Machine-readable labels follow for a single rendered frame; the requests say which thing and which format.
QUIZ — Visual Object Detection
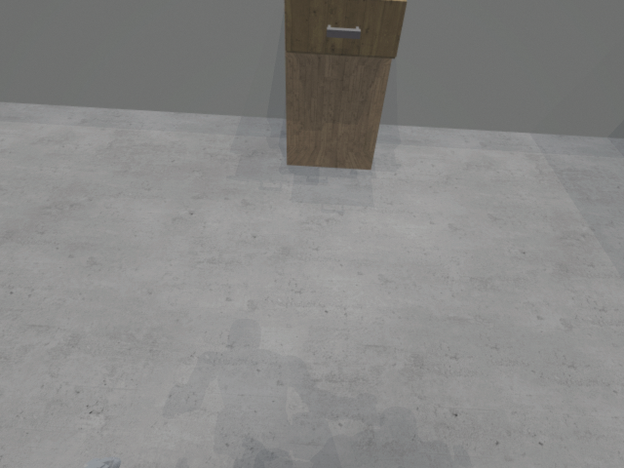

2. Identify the cabinet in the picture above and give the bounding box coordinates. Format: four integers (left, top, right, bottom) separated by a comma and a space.
285, 18, 392, 170

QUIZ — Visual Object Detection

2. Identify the handle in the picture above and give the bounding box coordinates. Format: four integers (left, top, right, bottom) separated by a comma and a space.
327, 24, 361, 39

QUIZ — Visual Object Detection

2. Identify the drawer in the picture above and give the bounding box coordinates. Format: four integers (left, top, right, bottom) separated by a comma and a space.
285, 0, 407, 59

